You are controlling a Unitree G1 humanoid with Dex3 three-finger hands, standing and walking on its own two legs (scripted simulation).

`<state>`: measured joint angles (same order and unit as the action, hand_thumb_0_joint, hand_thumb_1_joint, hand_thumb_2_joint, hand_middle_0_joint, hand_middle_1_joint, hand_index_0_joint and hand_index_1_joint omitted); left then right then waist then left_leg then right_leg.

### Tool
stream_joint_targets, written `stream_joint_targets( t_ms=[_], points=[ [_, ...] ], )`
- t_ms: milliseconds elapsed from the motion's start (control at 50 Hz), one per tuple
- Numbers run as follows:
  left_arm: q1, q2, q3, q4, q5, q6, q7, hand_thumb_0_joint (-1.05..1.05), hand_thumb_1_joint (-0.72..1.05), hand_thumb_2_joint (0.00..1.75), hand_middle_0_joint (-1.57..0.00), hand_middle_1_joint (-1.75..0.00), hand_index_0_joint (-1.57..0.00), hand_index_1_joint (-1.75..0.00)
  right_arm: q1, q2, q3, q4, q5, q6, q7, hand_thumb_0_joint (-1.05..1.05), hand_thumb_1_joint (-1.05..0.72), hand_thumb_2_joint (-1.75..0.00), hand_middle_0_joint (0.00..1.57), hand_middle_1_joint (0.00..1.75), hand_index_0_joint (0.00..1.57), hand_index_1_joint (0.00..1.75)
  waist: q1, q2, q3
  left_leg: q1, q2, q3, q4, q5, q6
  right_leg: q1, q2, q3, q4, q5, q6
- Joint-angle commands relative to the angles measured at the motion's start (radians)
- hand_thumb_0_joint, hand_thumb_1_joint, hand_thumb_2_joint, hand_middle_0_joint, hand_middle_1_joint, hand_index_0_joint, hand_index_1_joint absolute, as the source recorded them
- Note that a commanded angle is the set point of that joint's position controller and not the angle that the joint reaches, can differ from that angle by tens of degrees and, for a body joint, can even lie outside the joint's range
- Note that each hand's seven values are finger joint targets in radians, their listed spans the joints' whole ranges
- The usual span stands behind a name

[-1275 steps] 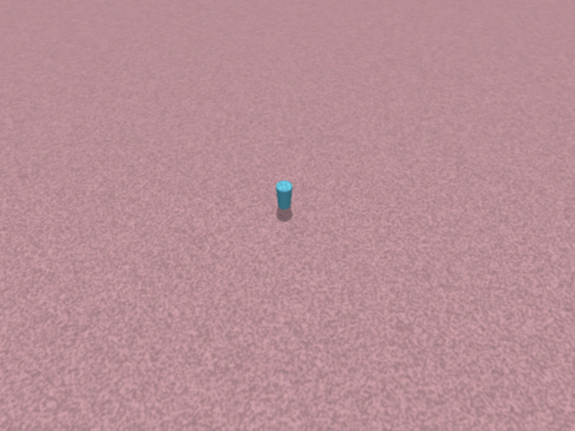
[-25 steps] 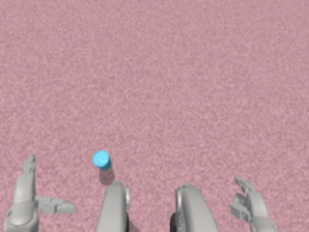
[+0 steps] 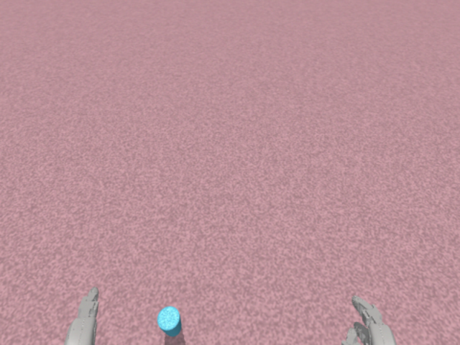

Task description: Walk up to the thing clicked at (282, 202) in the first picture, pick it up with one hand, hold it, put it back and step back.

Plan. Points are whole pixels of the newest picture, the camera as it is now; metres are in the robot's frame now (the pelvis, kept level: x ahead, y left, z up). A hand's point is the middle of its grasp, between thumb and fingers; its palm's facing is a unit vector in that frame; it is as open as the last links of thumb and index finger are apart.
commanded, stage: home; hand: left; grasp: from the side
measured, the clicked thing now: (171, 323) +0.36 +0.21 -0.65
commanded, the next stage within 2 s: stand in 1.64 s
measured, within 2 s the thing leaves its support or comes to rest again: neither
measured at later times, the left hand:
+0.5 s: hand out of the picture +0.16 +0.17 -0.05, palm faces +0.12 -0.95 -0.28, open 17.5 cm
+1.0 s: hand out of the picture +0.15 +0.17 -0.05, palm faces +0.11 -0.95 -0.29, open 17.4 cm
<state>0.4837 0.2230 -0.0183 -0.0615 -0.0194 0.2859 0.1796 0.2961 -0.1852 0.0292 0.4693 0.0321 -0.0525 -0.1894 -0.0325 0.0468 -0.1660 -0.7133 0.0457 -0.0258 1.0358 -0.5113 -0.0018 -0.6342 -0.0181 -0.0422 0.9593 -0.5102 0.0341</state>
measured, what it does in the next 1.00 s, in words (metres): stands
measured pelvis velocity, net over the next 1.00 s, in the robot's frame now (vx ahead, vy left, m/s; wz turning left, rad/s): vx -0.02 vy -0.02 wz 0.01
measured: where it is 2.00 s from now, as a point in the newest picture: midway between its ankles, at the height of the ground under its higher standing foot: outside the picture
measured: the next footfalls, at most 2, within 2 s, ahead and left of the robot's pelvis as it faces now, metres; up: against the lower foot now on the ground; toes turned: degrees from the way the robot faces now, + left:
none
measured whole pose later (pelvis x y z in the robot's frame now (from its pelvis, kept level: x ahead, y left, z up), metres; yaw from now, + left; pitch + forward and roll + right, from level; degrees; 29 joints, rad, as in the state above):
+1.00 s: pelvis -0.02 -0.02 +0.01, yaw +1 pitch +7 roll -2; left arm 0.46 0.20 -0.01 0.01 -0.01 0.26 0.13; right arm 0.27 -0.21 0.02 0.51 0.02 -0.12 -0.18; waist -0.02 0.04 -0.10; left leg -0.63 0.05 -0.03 0.95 -0.45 -0.02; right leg -0.57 -0.01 -0.05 0.91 -0.47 0.01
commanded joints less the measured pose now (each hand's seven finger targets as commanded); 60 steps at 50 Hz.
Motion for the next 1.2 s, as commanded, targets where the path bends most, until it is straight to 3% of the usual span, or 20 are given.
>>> stream_joint_targets(
  t_ms=[0, 80, 300, 360, 420, 440, 500, 660, 760, 820, 860, 920, 940, 960, 1080, 1180],
  points=[
    [0.008, 0.079, 0.051, -0.168, 0.017, -0.044, -0.002, 0.00, -0.57, 0.04, -0.05, -0.05, -0.05, -0.05, -0.061, -0.141, -0.058, -0.155, -0.015, -0.065, -0.005, 0.00, -0.90, -0.90, 0.20, 0.30, 0.20, 0.30, -0.001, 0.000, -0.026, 0.153, -0.011, -0.021, -0.219, 0.292, -0.011, 0.041, 0.051, -0.057, -0.137, 0.254, -0.046],
    [-0.032, 0.086, 0.062, -0.167, 0.019, -0.057, -0.014, 0.00, -0.59, 0.03, -0.04, -0.05, -0.04, -0.05, -0.060, -0.137, -0.057, -0.152, -0.020, -0.079, -0.002, 0.00, -0.90, -0.90, 0.20, 0.30, 0.20, 0.30, -0.001, 0.000, -0.018, 0.150, -0.024, -0.001, -0.219, 0.252, -0.005, 0.053, 0.043, -0.042, -0.163, 0.229, -0.041],
    [-0.027, 0.081, 0.070, -0.135, 0.019, -0.060, -0.019, 0.00, -0.58, 0.04, -0.05, -0.05, -0.05, -0.05, -0.076, -0.142, -0.058, -0.131, -0.024, -0.103, -0.003, 0.00, -0.90, -0.90, 0.20, 0.30, 0.20, 0.30, 0.000, -0.020, -0.080, 0.189, -0.035, 0.022, -0.193, 0.333, 0.002, 0.117, 0.036, -0.021, -0.183, 0.332, -0.030],
    [-0.018, 0.078, 0.067, -0.122, 0.017, -0.061, -0.023, 0.00, -0.57, 0.05, -0.05, -0.05, -0.05, -0.05, -0.089, -0.144, -0.057, -0.132, -0.022, -0.102, -0.001, 0.00, -0.90, -0.90, 0.20, 0.30, 0.20, 0.30, 0.008, -0.034, -0.032, 0.173, -0.038, 0.030, -0.199, 0.301, 0.004, 0.105, 0.033, -0.018, -0.202, 0.302, -0.027],
    [-0.026, 0.088, 0.074, -0.135, 0.016, -0.062, -0.026, 0.00, -0.59, 0.03, -0.05, -0.05, -0.04, -0.05, -0.082, -0.142, -0.057, -0.128, -0.022, -0.103, 0.000, 0.00, -0.90, -0.90, 0.20, 0.30, 0.20, 0.30, 0.010, -0.007, -0.053, 0.184, -0.036, 0.026, -0.209, 0.301, 0.001, 0.109, 0.034, -0.018, -0.196, 0.295, -0.032],
    [-0.038, 0.076, 0.058, -0.127, 0.015, -0.062, -0.027, 0.00, -0.57, 0.05, -0.05, -0.05, -0.05, -0.05, -0.089, -0.144, -0.056, -0.128, -0.021, -0.103, 0.003, 0.00, -0.90, -0.90, 0.20, 0.30, 0.20, 0.30, 0.005, -0.001, -0.017, 0.173, -0.035, 0.026, -0.219, 0.270, 0.001, 0.090, 0.036, -0.021, -0.203, 0.264, -0.032],
    [-0.024, 0.090, 0.077, -0.124, 0.014, -0.066, -0.028, 0.00, -0.57, 0.04, -0.05, -0.05, -0.05, -0.05, -0.082, -0.143, -0.059, -0.127, -0.020, -0.102, 0.003, 0.00, -0.90, -0.90, 0.20, 0.30, 0.20, 0.30, 0.012, -0.023, -0.043, 0.175, -0.037, 0.031, -0.206, 0.297, 0.005, 0.115, 0.031, -0.016, -0.207, 0.299, -0.028],
    [-0.048, 0.083, 0.068, -0.111, 0.015, -0.071, -0.032, 0.00, -0.57, 0.05, -0.05, -0.05, -0.05, -0.05, -0.095, -0.146, -0.059, -0.127, -0.018, -0.114, 0.006, 0.00, -0.90, -0.90, 0.20, 0.30, 0.20, 0.30, 0.007, -0.025, -0.010, 0.169, -0.034, 0.027, -0.238, 0.195, 0.005, 0.079, 0.037, -0.020, -0.219, 0.187, -0.035],
    [-0.041, 0.087, 0.073, -0.125, 0.014, -0.072, -0.032, 0.00, -0.54, 0.06, -0.05, -0.06, -0.05, -0.06, -0.087, -0.144, -0.059, -0.124, -0.019, -0.118, 0.002, 0.00, -0.90, -0.90, 0.20, 0.30, 0.20, 0.30, 0.009, -0.015, -0.041, 0.179, -0.035, 0.028, -0.229, 0.240, 0.004, 0.097, 0.035, -0.019, -0.209, 0.234, -0.035],
    [-0.060, 0.076, 0.056, -0.109, 0.016, -0.073, -0.033, 0.00, -0.54, 0.06, -0.05, -0.06, -0.05, -0.06, -0.099, -0.147, -0.060, -0.124, -0.019, -0.123, 0.002, 0.00, -0.90, -0.90, 0.20, 0.30, 0.20, 0.30, 0.001, -0.029, -0.007, 0.169, -0.033, 0.021, -0.243, 0.192, 0.005, 0.075, 0.038, -0.024, -0.215, 0.183, -0.035],
    [-0.061, 0.086, 0.069, -0.111, 0.015, -0.077, -0.033, 0.00, -0.54, 0.06, -0.05, -0.06, -0.05, -0.06, -0.095, -0.146, -0.059, -0.122, -0.019, -0.123, 0.001, 0.00, -0.90, -0.90, 0.20, 0.30, 0.20, 0.30, 0.004, -0.025, 0.003, 0.158, -0.035, 0.028, -0.241, 0.172, 0.006, 0.071, 0.035, -0.019, -0.224, 0.164, -0.035],
    [-0.049, 0.080, 0.063, -0.129, 0.017, -0.078, -0.033, 0.00, -0.54, 0.06, -0.05, -0.06, -0.05, -0.06, -0.089, -0.143, -0.060, -0.119, -0.022, -0.126, 0.001, 0.00, -0.90, -0.90, 0.20, 0.30, 0.20, 0.30, 0.008, -0.005, -0.041, 0.188, -0.032, 0.023, -0.239, 0.219, 0.002, 0.093, 0.037, -0.022, -0.207, 0.205, -0.038],
    [-0.048, 0.073, 0.056, -0.113, 0.016, -0.078, -0.032, 0.00, -0.53, 0.07, -0.05, -0.06, -0.05, -0.06, -0.095, -0.146, -0.060, -0.120, -0.019, -0.129, 0.001, 0.00, -0.90, -0.90, 0.20, 0.30, 0.20, 0.30, 0.008, -0.015, -0.011, 0.173, -0.032, 0.025, -0.243, 0.208, 0.001, 0.077, 0.038, -0.024, -0.208, 0.193, -0.038],
    [-0.038, 0.084, 0.069, -0.122, 0.019, -0.080, -0.031, 0.00, -0.54, 0.06, -0.05, -0.06, -0.05, -0.06, -0.088, -0.141, -0.058, -0.117, -0.022, -0.127, 0.000, 0.00, -0.90, -0.90, 0.20, 0.30, 0.20, 0.30, 0.011, -0.021, -0.040, 0.185, -0.032, 0.024, -0.230, 0.245, 0.003, 0.095, 0.037, -0.023, -0.206, 0.230, -0.037],
    [-0.056, 0.079, 0.063, -0.113, 0.017, -0.079, -0.032, 0.00, -0.54, 0.06, -0.05, -0.06, -0.05, -0.06, -0.097, -0.143, -0.057, -0.116, -0.020, -0.130, 0.000, 0.00, -0.90, -0.90, 0.20, 0.30, 0.20, 0.30, 0.010, -0.038, -0.005, 0.171, -0.033, 0.029, -0.238, 0.204, 0.006, 0.082, 0.034, -0.019, -0.220, 0.195, -0.035],
    [-0.036, 0.080, 0.069, -0.124, 0.017, -0.080, -0.034, 0.00, -0.55, 0.06, -0.05, -0.06, -0.05, -0.06, -0.090, -0.140, -0.057, -0.111, -0.023, -0.130, 0.000, 0.00, -0.90, -0.90, 0.20, 0.30, 0.20, 0.30, 0.012, -0.007, -0.043, 0.193, -0.034, 0.029, -0.227, 0.258, 0.003, 0.102, 0.033, -0.019, -0.208, 0.248, -0.035]
  ],
)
